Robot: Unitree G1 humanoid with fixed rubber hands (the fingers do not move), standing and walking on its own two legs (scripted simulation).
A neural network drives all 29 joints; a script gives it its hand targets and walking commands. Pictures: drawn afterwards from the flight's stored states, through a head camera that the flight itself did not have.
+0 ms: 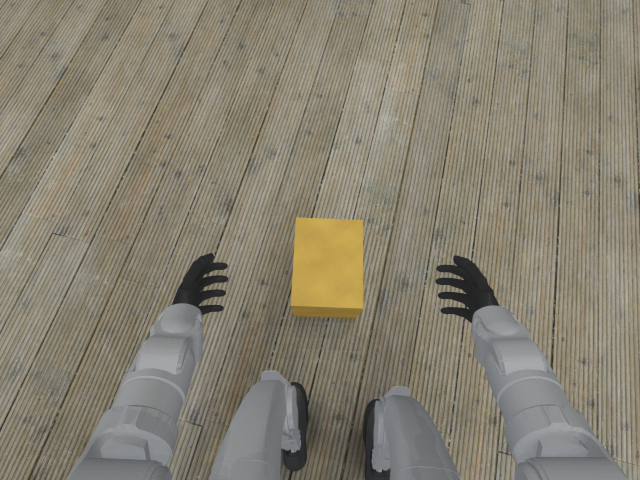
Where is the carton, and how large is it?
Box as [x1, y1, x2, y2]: [291, 217, 362, 318]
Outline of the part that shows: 296,217 291,291 291,308 293,314 295,316 355,318 362,309 362,220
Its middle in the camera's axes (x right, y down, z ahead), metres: +0.03 +0.09 +1.06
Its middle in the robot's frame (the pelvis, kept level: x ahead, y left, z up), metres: +0.51 +0.00 -0.61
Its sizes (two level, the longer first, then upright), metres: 0.232 0.176 0.175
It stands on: the floor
